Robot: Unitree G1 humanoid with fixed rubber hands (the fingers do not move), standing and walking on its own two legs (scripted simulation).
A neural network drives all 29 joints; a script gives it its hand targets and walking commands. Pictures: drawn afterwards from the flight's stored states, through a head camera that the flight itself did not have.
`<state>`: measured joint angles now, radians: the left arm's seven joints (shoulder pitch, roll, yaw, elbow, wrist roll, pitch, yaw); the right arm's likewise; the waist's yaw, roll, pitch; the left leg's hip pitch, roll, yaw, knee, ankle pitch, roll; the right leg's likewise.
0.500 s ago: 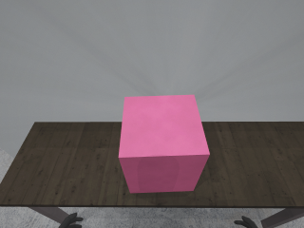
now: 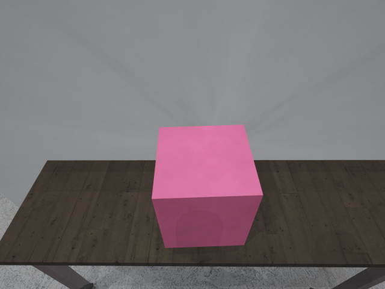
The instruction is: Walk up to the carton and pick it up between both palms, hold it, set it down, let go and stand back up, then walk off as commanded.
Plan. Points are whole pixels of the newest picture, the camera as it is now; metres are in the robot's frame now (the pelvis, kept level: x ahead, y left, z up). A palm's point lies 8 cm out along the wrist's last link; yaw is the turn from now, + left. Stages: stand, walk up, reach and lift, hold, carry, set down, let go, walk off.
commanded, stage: stand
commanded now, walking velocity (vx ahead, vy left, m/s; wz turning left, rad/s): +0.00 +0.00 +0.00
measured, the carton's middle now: (203, 188) +0.38 +0.01 -0.03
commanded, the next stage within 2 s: none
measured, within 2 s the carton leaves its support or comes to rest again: neither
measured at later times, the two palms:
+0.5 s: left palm out of the picture +0.10 +0.28 -0.10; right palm out of the picture +0.09 -0.25 -0.11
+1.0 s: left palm out of the picture +0.11 +0.28 -0.09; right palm out of the picture +0.10 -0.26 -0.10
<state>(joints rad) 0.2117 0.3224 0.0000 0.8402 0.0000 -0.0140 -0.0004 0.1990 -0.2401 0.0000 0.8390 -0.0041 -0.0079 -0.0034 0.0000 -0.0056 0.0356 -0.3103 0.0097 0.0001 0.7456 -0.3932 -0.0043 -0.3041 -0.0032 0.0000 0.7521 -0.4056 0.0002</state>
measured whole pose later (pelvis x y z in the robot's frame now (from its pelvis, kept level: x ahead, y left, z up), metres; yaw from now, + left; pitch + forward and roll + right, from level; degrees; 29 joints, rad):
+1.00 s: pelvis +0.02 +0.00 +0.02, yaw +0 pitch -4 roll +0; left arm 0.17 0.32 0.00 0.97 0.00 -0.01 0.00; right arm 0.20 -0.24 0.00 0.98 0.00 -0.01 -0.01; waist 0.00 -0.01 0.05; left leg -0.14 0.01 0.00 0.52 -0.32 -0.01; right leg -0.14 0.00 0.00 0.54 -0.34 0.00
